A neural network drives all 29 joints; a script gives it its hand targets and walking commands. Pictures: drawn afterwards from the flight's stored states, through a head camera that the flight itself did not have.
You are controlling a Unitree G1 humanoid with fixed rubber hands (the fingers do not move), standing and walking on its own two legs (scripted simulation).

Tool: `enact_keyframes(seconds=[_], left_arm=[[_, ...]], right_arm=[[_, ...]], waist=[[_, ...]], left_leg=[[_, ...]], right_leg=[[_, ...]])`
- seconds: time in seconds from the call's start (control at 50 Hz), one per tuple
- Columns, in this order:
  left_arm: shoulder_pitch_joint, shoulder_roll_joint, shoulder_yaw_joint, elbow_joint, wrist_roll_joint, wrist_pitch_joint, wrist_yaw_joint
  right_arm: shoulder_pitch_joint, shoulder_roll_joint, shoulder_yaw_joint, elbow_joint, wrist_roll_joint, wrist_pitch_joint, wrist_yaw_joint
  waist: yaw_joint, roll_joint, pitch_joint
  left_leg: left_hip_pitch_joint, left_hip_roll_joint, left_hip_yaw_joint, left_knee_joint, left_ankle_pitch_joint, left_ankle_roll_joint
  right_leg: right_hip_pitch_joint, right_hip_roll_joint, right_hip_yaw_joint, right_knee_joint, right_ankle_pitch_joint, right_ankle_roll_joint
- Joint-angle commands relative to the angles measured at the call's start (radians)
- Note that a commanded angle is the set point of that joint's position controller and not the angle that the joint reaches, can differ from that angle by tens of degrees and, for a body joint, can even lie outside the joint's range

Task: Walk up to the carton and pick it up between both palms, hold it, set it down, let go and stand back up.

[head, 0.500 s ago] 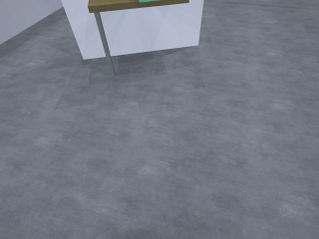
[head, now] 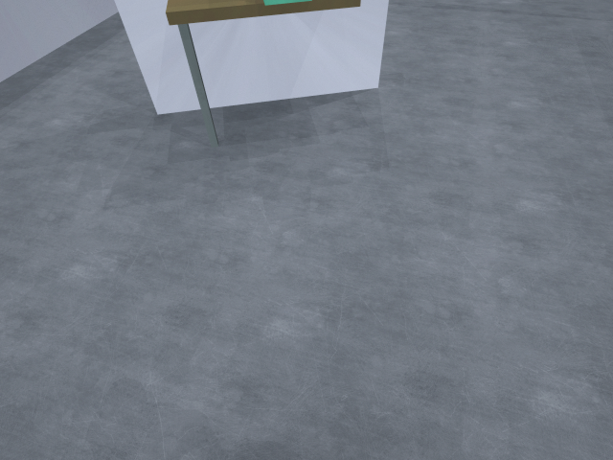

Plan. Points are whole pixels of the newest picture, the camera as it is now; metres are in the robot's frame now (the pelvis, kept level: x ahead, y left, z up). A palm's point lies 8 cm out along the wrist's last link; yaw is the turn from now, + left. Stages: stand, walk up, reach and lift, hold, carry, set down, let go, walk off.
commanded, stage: stand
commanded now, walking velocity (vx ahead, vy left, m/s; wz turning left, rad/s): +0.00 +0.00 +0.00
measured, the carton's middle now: out of the picture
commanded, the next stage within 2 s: walk up in 0.14 s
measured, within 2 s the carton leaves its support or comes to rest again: neither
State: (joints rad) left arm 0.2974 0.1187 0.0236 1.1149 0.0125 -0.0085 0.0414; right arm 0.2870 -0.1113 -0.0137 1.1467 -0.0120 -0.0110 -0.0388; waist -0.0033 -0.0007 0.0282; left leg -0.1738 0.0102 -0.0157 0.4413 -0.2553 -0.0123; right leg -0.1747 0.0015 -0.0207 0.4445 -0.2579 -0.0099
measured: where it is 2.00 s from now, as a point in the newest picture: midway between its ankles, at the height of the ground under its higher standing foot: (327, 313)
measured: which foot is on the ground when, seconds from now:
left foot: down 0.00-0.70, up 0.72-1.00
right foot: down 0.00-1.00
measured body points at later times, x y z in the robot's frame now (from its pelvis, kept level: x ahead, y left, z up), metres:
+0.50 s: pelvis +0.00 +0.00 -0.01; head +0.00 +0.00 +0.44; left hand +0.00 +0.23 -0.16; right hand +0.00 -0.22 -0.17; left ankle -0.01 +0.13 -0.74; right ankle -0.01 -0.11 -0.74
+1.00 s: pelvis +0.18 -0.05 +0.01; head +0.20 -0.10 +0.45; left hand +0.03 +0.15 -0.11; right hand +0.27 -0.28 -0.17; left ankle +0.26 +0.11 -0.65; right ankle +0.05 -0.11 -0.74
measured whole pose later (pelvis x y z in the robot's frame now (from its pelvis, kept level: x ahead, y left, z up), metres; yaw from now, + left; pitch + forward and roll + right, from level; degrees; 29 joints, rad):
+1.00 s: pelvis +0.18 -0.05 +0.01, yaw +0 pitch +1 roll +5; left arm 0.60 0.09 0.02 1.12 0.02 -0.12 0.01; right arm 0.14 -0.23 -0.08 1.04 -0.02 -0.01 0.06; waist 0.05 0.03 0.03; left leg -0.68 0.05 0.10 1.05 -0.11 -0.03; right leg 0.06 -0.06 -0.10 0.27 -0.35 -0.04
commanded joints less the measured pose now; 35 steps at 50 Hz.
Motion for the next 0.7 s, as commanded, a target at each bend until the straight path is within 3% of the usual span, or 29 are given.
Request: enact_keyframes(seconds=[0.0,0.02,0.1,0.12,0.14,0.16,0.22,0.24,0.28,0.3,0.32,0.34,0.36,0.38,0.4,0.42,0.44,0.46,0.48,0.5,0.52,0.54,0.56,0.58,0.64,0.66,0.68], left_arm=[[0.071,0.042,0.006,0.002,0.002,-0.01,0.009],[0.066,0.079,0.015,0.002,0.003,-0.007,0.005],[0.088,0.089,0.015,0.017,0.003,-0.007,0.005],[0.087,0.028,0.002,0.022,-0.003,-0.008,0.005],[0.084,0.044,0.004,0.01,-0.003,-0.007,-0.001],[0.104,0.012,-0.008,0.035,0.002,-0.001,0.003],[0.085,0.03,0.0,0.018,0.004,-0.001,0.001],[0.071,0.03,-0.003,0.023,0.004,-0.005,0.006],[0.111,0.05,-0.001,0.027,-0.001,-0.014,0.004],[0.112,0.067,0.009,0.025,0.002,-0.009,0.007],[0.011,0.152,0.042,0.011,-0.001,0.01,0.025],[0.185,0.118,0.041,-0.033,-0.005,-0.002,-0.01],[0.022,0.107,0.038,-0.058,0.004,0.001,-0.015],[0.001,0.098,0.05,-0.08,-0.005,0.004,-0.019],[0.028,0.071,0.045,-0.078,-0.002,-0.001,-0.022],[0.035,0.097,0.055,-0.062,0.0,-0.012,-0.019],[0.053,0.117,0.077,-0.064,-0.002,-0.017,-0.018],[0.041,0.108,0.079,-0.065,-0.001,-0.021,-0.018],[-0.012,0.085,0.068,-0.089,0.001,-0.027,-0.022],[-0.058,0.044,0.061,-0.118,0.004,-0.029,-0.028],[-0.097,0.032,0.051,-0.151,0.012,-0.041,-0.034],[-0.122,0.042,0.055,-0.183,0.005,-0.049,-0.047],[-0.106,0.055,0.057,-0.184,0.002,-0.054,-0.057],[-0.091,0.07,0.059,-0.185,0.005,-0.058,-0.066],[0.077,0.04,0.057,-0.126,0.01,-0.064,-0.065],[0.161,0.05,0.062,-0.101,0.011,-0.066,-0.057],[0.27,0.109,0.075,-0.084,0.021,-0.074,-0.043]], right_arm=[[0.068,-0.071,-0.017,0.003,0.003,-0.011,-0.006],[0.059,-0.096,-0.015,-0.006,0.0,-0.009,-0.006],[0.083,-0.081,-0.01,0.009,0.004,-0.007,-0.007],[0.086,-0.071,-0.01,0.006,0.007,-0.001,-0.007],[0.085,-0.08,-0.013,0.012,0.007,0.001,-0.008],[0.075,-0.061,-0.014,0.007,0.001,-0.001,-0.015],[0.077,-0.076,-0.017,0.023,0.001,0.008,-0.011],[0.098,-0.072,-0.017,0.032,0.003,-0.002,-0.014],[0.089,-0.067,-0.018,0.033,0.002,0.004,-0.012],[0.117,-0.035,-0.005,0.031,0.007,-0.005,-0.008],[0.015,-0.162,-0.04,-0.032,0.009,-0.007,-0.018],[0.117,-0.182,-0.04,-0.019,0.006,-0.004,0.013],[0.015,-0.108,-0.03,-0.065,0.01,0.004,0.02],[-0.048,-0.089,-0.02,-0.091,-0.005,0.011,0.025],[-0.083,-0.072,-0.022,-0.125,-0.002,0.007,0.03],[0.002,-0.049,-0.019,-0.113,-0.005,-0.01,0.034],[0.046,-0.05,-0.025,-0.112,-0.008,-0.017,0.035],[0.119,-0.084,-0.024,-0.094,-0.008,-0.028,0.036],[0.18,-0.109,-0.036,-0.086,-0.004,-0.039,0.029],[0.198,-0.147,-0.04,-0.067,-0.005,-0.036,0.028],[0.24,-0.15,-0.041,-0.055,0.001,-0.038,0.022],[0.189,-0.141,-0.033,-0.062,0.002,-0.037,0.021],[0.142,-0.183,-0.052,-0.074,-0.013,-0.036,0.019],[0.105,-0.171,-0.048,-0.09,-0.015,-0.043,0.018],[0.013,-0.179,-0.062,-0.106,-0.01,-0.048,0.022],[-0.004,-0.165,-0.054,-0.103,-0.01,-0.05,0.027],[0.011,-0.125,-0.051,-0.104,-0.003,-0.052,0.034]], waist=[[0.001,0.026,0.009],[0.002,0.055,0.049],[-0.001,-0.017,-0.01],[0.003,-0.037,0.045],[0.008,-0.005,0.021],[0.005,-0.054,0.093],[0.002,0.025,0.085],[-0.013,-0.021,0.039],[0.007,0.013,0.059],[-0.005,-0.011,-0.025],[-0.053,-0.049,0.15],[0.031,0.122,-0.175],[-0.016,0.066,0.001],[0.022,0.024,0.097],[0.022,0.018,0.134],[-0.005,-0.06,0.108],[-0.004,-0.103,0.067],[-0.034,-0.046,0.027],[-0.078,0.015,0.042],[-0.087,0.204,0.086],[-0.112,0.307,0.102],[-0.081,0.278,0.097],[-0.041,0.232,0.093],[-0.022,0.139,0.108],[0.07,0.121,0.069],[0.106,0.072,0.046],[0.142,-0.028,0.028]], left_leg=[[-0.006,0.063,-0.04,-0.06,0.16,0.029],[-0.052,0.066,-0.046,-0.069,0.172,0.036],[0.039,0.068,-0.048,-0.062,0.143,0.041],[-0.012,0.077,-0.048,-0.068,0.143,0.037],[-0.005,0.067,-0.055,-0.07,0.124,0.045],[0.024,0.08,-0.047,-0.063,0.158,0.047],[-0.029,0.069,-0.049,-0.083,0.105,0.037],[-0.01,0.078,-0.055,-0.068,0.155,0.045],[0.004,0.066,-0.039,-0.058,0.119,0.031],[0.004,0.088,-0.061,-0.068,0.12,0.041],[-0.092,0.149,-0.086,0.059,0.654,0.031],[-0.075,0.084,-0.071,0.002,-0.588,0.056],[-0.248,0.067,-0.098,0.025,-0.556,0.06],[-0.29,0.07,-0.087,0.023,-0.495,0.052],[-0.3,0.06,-0.061,0.016,-0.397,0.045],[-0.214,0.044,-0.047,-0.006,-0.29,0.057],[-0.13,0.046,-0.047,0.004,-0.284,0.063],[-0.019,0.07,-0.111,-0.021,-0.356,0.086],[0.039,0.133,-0.222,-0.1,-0.465,0.121],[0.016,0.195,-0.328,-0.189,-0.603,0.146],[0.025,0.28,-0.486,-0.262,-0.637,0.185],[0.007,0.301,-0.481,-0.29,-0.575,0.197],[-0.052,0.3,-0.459,-0.309,-0.531,0.204],[-0.08,0.268,-0.374,-0.299,-0.417,0.179],[-0.316,0.168,-0.17,-0.224,-0.394,0.127],[-0.369,0.122,-0.098,-0.1,-0.369,0.114],[-0.494,0.065,-0.007,0.163,-0.286,0.087]], right_leg=[[-0.005,-0.083,0.08,-0.065,0.158,-0.021],[0.008,-0.084,0.08,-0.06,0.181,-0.016],[-0.025,-0.081,0.083,-0.096,0.142,-0.015],[-0.015,-0.082,0.073,-0.085,0.165,-0.009],[-0.004,-0.078,0.076,-0.087,0.145,-0.008],[-0.076,-0.079,0.08,-0.094,0.129,-0.013],[-0.054,-0.077,0.095,-0.087,0.122,-0.021],[-0.017,-0.076,0.083,-0.087,0.169,-0.025],[-0.044,-0.077,0.096,-0.091,0.137,-0.018],[0.029,-0.074,0.081,-0.081,0.15,-0.022],[-0.056,-0.084,0.034,0.067,0.478,-0.008],[-0.005,-0.132,0.193,-0.029,-0.585,-0.051],[-0.053,-0.131,0.174,0.036,-0.503,-0.043],[-0.148,-0.169,0.209,-0.018,-0.521,-0.049],[-0.161,-0.165,0.196,-0.06,-0.478,-0.037],[-0.16,-0.151,0.155,-0.073,-0.387,-0.027],[-0.204,-0.125,0.114,-0.082,-0.398,-0.019],[-0.287,-0.088,0.077,-0.005,-0.381,-0.006],[-0.365,-0.052,0.023,0.135,-0.343,0.003],[-0.433,-0.014,-0.041,0.254,-0.266,0.023],[-0.461,-0.026,-0.063,0.348,-0.209,0.025],[-0.47,-0.062,-0.043,0.4,-0.166,0.027],[-0.409,-0.061,-0.035,0.378,-0.175,0.025],[-0.36,-0.065,-0.043,0.316,-0.139,0.017],[0.028,-0.012,-0.127,0.142,-0.037,0.008],[0.166,0.002,-0.136,0.084,-0.03,0.009],[0.346,-0.102,0.025,0.001,-0.127,-0.011]])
